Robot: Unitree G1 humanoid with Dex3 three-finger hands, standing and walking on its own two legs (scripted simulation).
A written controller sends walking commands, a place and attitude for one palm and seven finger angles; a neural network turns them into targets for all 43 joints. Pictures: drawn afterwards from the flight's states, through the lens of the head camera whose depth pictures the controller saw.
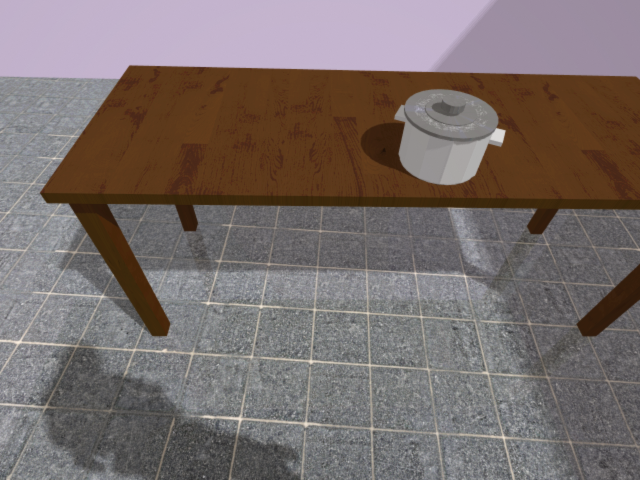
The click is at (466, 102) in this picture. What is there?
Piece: lid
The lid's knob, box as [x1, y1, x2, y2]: [441, 95, 465, 113]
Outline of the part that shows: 443,97 441,108 445,111 458,113 463,110 465,104 465,100 463,98 456,95 446,95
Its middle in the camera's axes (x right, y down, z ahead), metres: +0.28 -0.29 +0.82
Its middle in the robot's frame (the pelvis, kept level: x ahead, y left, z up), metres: +0.83 -0.23 +0.06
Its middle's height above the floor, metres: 0.84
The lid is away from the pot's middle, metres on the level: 0.00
